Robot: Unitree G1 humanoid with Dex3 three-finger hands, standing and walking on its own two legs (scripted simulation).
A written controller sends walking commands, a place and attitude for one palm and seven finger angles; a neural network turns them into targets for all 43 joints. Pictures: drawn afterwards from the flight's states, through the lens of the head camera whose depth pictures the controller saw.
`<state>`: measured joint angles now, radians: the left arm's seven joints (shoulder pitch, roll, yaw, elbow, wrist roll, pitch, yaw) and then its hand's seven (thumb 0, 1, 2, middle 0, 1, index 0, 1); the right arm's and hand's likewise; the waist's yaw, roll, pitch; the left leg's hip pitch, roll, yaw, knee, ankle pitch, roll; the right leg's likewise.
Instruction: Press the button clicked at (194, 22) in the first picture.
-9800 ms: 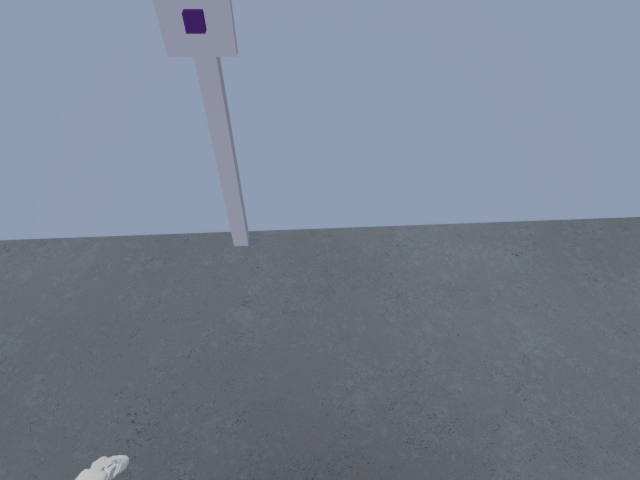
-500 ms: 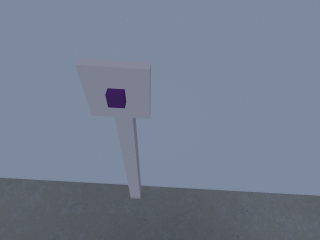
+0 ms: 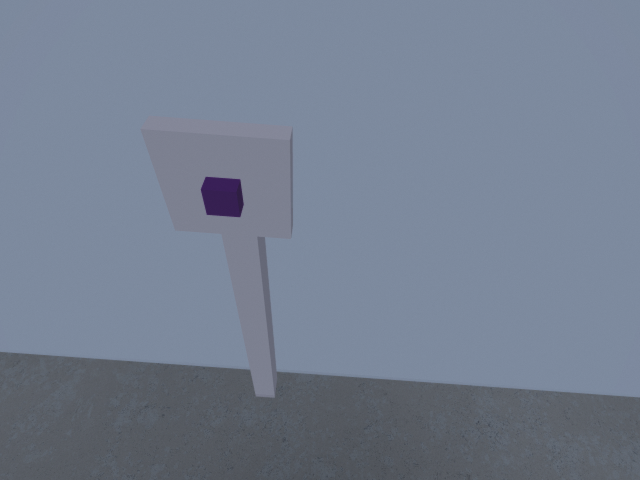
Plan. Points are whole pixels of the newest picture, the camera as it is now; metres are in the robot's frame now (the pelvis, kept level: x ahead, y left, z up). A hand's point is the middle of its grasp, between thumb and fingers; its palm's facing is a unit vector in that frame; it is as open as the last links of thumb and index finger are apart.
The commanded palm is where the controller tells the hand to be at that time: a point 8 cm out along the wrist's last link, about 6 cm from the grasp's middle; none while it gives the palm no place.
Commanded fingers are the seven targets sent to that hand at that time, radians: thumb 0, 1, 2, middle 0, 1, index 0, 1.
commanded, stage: look again from close up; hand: left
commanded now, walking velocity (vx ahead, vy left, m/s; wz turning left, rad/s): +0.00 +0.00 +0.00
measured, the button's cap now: (223, 195) +0.44 +0.17 +0.11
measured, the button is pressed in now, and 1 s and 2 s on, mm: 0 0 0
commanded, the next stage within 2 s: raise the hand and make a fist in 0.54 s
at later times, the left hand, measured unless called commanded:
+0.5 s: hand out of the picture -0.01 +0.15 -0.18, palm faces +0.03 -0.99 -0.16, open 7.3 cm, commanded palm none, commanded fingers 0.00 0.90 0.90 -0.20 -0.30 -0.20 -0.30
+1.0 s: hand (230, 432) +0.18 +0.12 +0.00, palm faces -0.05 -1.00 +0.06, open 5.8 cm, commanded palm +0.11 +0.21 -0.03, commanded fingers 0.00 0.90 0.90 -0.72 -0.87 -0.72 -0.87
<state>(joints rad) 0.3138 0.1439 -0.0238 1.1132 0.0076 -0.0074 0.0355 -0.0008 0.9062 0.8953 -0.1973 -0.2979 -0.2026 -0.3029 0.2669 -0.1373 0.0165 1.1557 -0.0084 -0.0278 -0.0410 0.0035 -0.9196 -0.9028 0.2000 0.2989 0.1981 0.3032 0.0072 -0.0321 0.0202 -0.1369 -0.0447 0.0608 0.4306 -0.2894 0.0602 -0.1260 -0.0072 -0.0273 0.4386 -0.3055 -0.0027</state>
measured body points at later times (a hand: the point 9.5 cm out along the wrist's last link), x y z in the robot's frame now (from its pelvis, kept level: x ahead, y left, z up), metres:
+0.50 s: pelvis +0.00 -0.01 +0.00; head +0.01 +0.00 +0.45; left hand -0.01 +0.21 -0.16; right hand -0.01 -0.22 -0.16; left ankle -0.04 +0.08 -0.74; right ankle -0.04 -0.12 -0.74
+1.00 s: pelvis -0.04 -0.03 -0.04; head -0.02 -0.02 +0.41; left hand +0.17 +0.17 +0.00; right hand +0.16 -0.29 -0.09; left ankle -0.04 +0.08 -0.74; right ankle -0.04 -0.12 -0.74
